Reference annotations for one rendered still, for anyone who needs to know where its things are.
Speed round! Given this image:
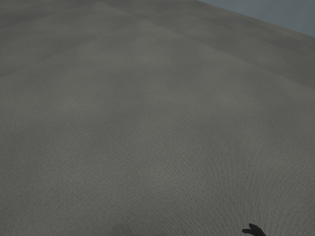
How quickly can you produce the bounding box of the robot right hand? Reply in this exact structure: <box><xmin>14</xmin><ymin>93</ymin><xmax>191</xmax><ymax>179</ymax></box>
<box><xmin>242</xmin><ymin>223</ymin><xmax>266</xmax><ymax>236</ymax></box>

